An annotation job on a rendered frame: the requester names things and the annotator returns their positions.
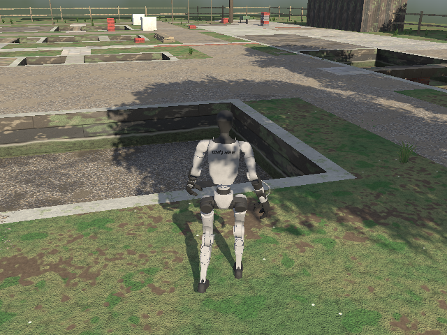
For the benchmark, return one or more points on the left robot upper arm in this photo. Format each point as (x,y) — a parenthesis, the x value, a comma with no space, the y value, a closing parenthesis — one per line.
(198,157)

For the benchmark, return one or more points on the left robot forearm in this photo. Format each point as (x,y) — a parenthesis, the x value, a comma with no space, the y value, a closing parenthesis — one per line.
(191,179)

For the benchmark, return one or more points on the right robot hand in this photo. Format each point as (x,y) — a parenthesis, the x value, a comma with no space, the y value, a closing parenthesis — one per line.
(265,209)

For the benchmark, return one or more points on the robot left foot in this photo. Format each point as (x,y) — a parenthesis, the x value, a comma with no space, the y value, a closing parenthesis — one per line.
(202,287)

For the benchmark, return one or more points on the left robot hand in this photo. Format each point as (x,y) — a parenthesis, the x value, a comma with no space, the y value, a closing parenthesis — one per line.
(189,190)

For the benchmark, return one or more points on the right robot forearm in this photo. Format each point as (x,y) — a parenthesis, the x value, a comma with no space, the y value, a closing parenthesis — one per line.
(259,190)

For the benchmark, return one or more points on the right robot upper arm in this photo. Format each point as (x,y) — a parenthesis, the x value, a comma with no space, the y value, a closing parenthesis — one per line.
(249,159)

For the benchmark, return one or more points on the right robot thigh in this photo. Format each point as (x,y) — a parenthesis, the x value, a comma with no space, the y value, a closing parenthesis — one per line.
(239,208)

